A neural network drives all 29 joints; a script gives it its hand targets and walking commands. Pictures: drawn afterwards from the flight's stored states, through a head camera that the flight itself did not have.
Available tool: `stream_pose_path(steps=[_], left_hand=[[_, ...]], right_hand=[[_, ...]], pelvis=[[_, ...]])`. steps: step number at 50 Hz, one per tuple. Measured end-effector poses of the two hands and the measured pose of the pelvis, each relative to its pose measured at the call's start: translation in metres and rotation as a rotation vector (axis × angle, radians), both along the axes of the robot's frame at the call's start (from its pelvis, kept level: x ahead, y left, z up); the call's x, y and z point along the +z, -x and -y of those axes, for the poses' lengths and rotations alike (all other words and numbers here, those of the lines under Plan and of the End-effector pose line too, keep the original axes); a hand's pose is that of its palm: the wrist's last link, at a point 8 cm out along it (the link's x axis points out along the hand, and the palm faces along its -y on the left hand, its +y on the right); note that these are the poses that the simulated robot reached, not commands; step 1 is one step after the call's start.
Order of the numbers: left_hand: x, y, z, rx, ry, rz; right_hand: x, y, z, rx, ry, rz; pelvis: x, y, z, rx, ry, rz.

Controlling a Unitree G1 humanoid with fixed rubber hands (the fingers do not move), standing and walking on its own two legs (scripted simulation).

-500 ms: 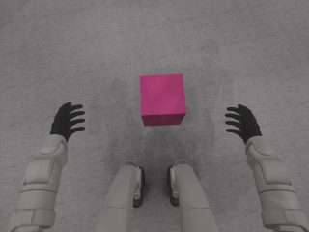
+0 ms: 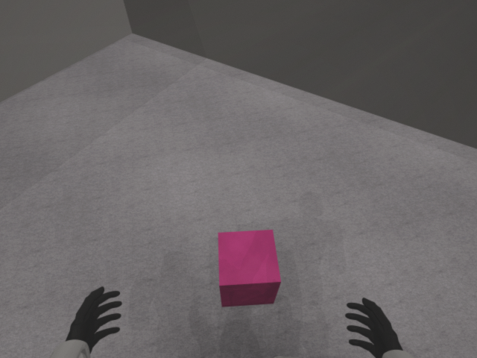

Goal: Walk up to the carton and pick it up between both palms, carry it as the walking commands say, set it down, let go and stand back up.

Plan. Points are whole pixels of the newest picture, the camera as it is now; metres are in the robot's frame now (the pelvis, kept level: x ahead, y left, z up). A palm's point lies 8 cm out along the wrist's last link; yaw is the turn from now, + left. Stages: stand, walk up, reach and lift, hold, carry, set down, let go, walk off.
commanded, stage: let go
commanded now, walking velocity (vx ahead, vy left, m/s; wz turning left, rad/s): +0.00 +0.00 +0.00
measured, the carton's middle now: (246, 269) +0.51 -0.03 -0.63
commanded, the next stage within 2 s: stand in 0.42 s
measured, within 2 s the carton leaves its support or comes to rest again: neither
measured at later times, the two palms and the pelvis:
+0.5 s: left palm (73, 331) +0.18 +0.28 -0.06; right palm (375, 328) +0.19 -0.22 -0.06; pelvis +0.03 +0.02 +0.01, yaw +0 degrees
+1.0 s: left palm (75, 327) +0.19 +0.28 -0.06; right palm (406, 335) +0.18 -0.27 -0.05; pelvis +0.04 +0.01 +0.00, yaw +0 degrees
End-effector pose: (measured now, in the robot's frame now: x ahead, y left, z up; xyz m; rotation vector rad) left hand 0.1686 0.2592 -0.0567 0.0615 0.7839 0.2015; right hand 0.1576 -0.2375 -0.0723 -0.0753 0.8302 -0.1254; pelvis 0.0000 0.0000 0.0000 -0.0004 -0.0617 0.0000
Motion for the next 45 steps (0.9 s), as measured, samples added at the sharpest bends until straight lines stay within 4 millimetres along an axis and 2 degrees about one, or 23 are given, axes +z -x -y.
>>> stream_pose_path(steps=[11, 22, 35, 45], left_hand=[[-0.003, -0.006, -0.013, 0.000, 0.020, -0.025], [-0.008, -0.011, -0.019, 0.008, 0.008, -0.073], [0.001, -0.028, -0.021, 0.021, -0.059, 0.076], [-0.003, -0.022, -0.019, 0.027, -0.061, 0.066]], right_hand=[[0.009, -0.014, -0.016, 0.020, 0.004, 0.008], [0.013, -0.025, -0.021, 0.005, 0.035, 0.010], [0.029, -0.035, 0.019, -0.010, 0.193, 0.127], [0.025, -0.026, 0.029, -0.017, 0.209, 0.113]], pelvis=[[0.004, -0.020, -0.013, 0.001, 0.019, 0.034], [0.005, -0.027, -0.021, 0.001, 0.029, 0.022], [0.004, -0.044, -0.016, 0.000, 0.023, 0.005], [0.004, -0.043, -0.013, 0.000, 0.019, 0.010]])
